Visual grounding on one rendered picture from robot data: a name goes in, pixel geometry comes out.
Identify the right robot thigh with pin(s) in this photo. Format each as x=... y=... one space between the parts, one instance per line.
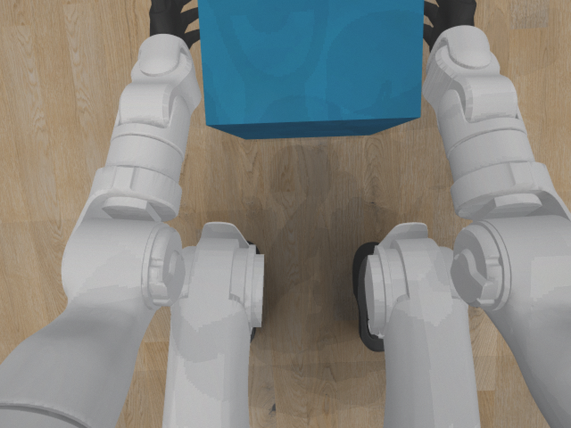
x=429 y=366

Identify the left robot shin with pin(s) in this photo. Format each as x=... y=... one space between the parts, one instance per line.
x=210 y=230

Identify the left robot upper arm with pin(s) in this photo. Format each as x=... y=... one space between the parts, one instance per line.
x=76 y=371

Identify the carton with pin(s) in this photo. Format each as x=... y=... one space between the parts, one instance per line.
x=310 y=68

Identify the right robot upper arm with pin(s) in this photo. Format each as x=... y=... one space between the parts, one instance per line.
x=518 y=270

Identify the robot left hand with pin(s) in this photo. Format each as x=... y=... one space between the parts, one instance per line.
x=166 y=18

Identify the robot right forearm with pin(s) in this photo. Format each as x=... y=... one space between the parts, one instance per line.
x=484 y=137

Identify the robot right hand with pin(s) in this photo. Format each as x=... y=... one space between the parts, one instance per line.
x=449 y=14

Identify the robot left forearm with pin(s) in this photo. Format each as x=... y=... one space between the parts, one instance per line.
x=148 y=144

